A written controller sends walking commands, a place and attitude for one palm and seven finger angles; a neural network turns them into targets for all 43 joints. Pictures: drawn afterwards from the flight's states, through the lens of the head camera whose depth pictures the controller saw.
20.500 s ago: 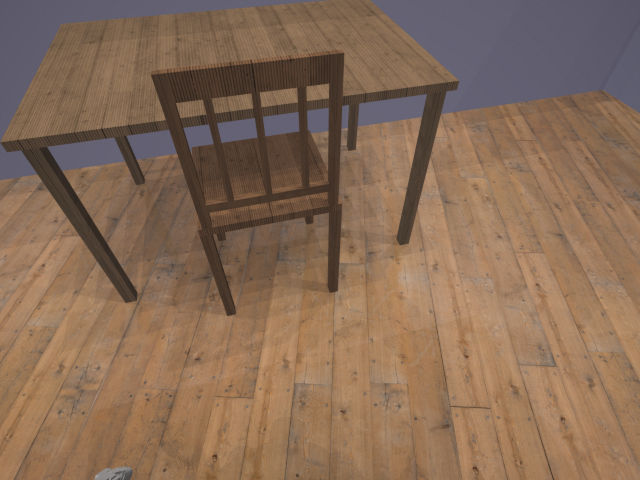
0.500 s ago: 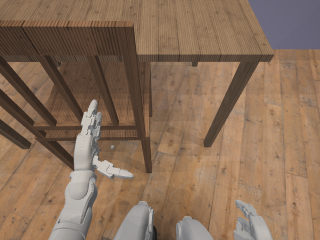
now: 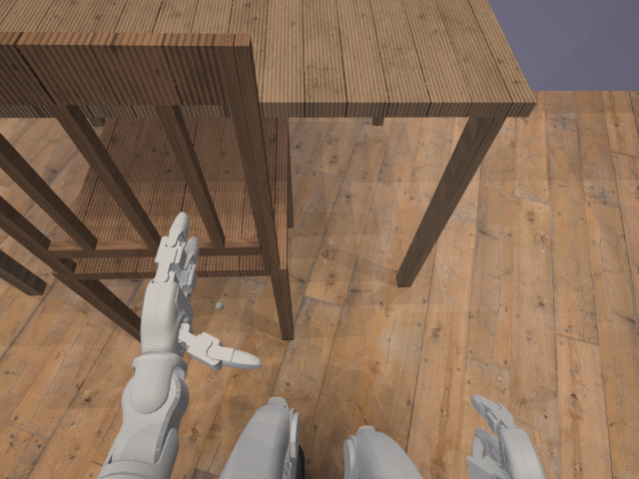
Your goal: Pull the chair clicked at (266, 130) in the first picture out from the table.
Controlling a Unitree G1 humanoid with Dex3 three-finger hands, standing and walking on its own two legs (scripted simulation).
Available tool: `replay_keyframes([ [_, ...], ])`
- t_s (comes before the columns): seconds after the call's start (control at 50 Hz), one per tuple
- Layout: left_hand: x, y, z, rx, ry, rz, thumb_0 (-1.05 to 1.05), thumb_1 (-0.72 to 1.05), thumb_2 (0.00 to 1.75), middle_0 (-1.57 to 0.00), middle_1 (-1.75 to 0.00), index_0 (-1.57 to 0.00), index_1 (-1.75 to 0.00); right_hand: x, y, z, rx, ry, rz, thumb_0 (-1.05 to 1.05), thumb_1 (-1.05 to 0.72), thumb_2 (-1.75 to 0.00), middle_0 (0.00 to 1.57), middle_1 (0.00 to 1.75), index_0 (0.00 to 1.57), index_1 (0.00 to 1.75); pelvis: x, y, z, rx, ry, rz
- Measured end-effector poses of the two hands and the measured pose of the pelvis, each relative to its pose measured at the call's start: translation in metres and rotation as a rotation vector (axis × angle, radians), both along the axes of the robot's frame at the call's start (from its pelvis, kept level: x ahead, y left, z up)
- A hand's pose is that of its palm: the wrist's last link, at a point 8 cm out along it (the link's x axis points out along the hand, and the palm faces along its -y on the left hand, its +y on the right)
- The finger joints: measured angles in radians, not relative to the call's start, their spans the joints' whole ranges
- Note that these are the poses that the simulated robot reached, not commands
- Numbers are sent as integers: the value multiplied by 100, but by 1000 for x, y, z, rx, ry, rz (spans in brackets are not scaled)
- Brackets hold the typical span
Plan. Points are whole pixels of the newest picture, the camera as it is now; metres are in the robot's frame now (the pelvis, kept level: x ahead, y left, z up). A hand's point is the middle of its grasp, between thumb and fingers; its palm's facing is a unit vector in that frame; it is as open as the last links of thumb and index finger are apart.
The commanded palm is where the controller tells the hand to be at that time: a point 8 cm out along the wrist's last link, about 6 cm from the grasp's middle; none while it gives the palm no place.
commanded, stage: aim the fingers beside a spindle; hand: left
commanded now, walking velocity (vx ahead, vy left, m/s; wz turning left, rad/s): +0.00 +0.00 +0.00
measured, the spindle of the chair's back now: (119, 189) +0.46 +0.30 +0.04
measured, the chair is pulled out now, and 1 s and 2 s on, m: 0.00 0.00 0.00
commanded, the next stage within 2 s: push the fingers through the gap in 1.12 s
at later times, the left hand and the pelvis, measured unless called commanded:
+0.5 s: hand (196, 289) +0.32 +0.17 +0.04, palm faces +0.10 -0.99 -0.05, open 16.9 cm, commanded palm +0.29 +0.20 +0.02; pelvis -0.01 +0.01 +0.00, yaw +1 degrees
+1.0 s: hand (224, 318) +0.30 +0.13 +0.01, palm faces +0.06 -1.00 +0.02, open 16.9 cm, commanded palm +0.29 +0.21 +0.04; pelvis +0.00 +0.01 +0.00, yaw +0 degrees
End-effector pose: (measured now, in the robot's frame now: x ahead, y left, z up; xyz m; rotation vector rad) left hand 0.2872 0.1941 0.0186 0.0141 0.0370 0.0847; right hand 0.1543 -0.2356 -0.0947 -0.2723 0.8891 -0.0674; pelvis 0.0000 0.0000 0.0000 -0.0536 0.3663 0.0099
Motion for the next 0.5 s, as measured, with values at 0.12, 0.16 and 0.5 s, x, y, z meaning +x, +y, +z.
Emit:
replay_keyframes([
  [0.12, 8, 30, 37, 67, -146, 64, -1, -49, 30, -6, -8, -6, -8, 0, 2, -3, 21, 13, 11, 1, -90, -90, 20, 30, 20, 30, 1, 1, 1, -2, -5, 4],
  [0.16, 6, 27, 24, 42, -67, 29, -1, -49, 30, -5, -8, -6, -8, -1, 4, -3, 32, 14, 11, 1, -90, -90, 20, 30, 20, 30, 1, 3, 2, -3, -7, 8],
  [0.5, 11, 24, 20, 46, -77, 17, -1, -50, 30, -5, -8, -6, -8, 1, 14, -6, 27, 8, 36, 1, -90, -90, 20, 30, 20, 30, -6, 10, -2, -17, -7, 17],
])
